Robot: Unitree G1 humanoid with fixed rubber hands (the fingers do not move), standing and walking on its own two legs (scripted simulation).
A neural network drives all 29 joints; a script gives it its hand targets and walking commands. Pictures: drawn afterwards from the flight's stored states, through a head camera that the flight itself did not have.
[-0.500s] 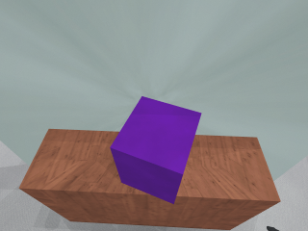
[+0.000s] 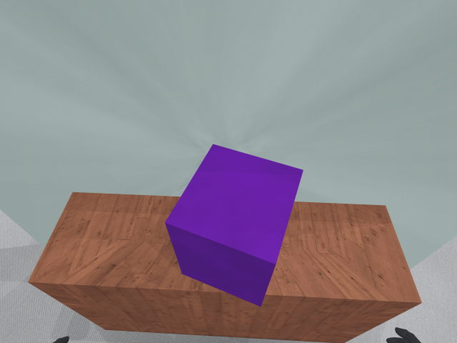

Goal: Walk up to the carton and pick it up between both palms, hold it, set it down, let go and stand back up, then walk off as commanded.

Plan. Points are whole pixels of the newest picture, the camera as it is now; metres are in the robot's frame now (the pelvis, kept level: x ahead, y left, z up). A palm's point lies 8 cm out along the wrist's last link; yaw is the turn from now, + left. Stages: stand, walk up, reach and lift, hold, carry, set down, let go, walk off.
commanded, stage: walk up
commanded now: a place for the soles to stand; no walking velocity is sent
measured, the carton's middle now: (237, 226) +0.39 -0.02 -0.09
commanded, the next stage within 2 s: reach and lift in 0.22 s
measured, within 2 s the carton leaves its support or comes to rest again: neither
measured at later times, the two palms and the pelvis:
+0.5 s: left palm (91, 324) +0.20 +0.26 -0.10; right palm out of the picture +0.15 -0.32 -0.10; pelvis +0.00 -0.03 -0.02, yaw +0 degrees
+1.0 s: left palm (71, 317) +0.20 +0.28 -0.07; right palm out of the picture +0.16 -0.25 -0.07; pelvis +0.03 +0.01 +0.00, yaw -2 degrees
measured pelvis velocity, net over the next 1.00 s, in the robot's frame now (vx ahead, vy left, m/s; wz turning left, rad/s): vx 0.03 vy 0.01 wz -0.03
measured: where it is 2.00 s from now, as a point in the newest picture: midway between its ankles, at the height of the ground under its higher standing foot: outside the picture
